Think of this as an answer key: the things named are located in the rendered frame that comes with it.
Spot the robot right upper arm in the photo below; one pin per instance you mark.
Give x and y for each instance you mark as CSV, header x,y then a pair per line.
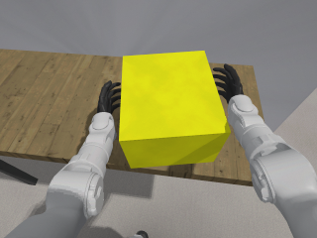
x,y
285,179

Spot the robot left forearm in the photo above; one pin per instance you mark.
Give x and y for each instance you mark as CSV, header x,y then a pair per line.
x,y
95,152

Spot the robot left upper arm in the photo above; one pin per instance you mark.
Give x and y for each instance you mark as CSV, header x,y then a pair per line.
x,y
74,196

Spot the left robot hand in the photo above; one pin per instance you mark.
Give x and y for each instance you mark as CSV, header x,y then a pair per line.
x,y
105,101

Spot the carton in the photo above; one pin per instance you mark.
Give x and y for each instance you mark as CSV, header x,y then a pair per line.
x,y
170,111

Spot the robot right forearm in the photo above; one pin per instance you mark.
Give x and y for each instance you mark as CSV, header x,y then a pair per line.
x,y
252,132

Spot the right robot hand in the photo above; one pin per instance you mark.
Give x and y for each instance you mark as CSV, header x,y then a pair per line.
x,y
232,85

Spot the table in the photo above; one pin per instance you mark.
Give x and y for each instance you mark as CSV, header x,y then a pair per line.
x,y
48,100

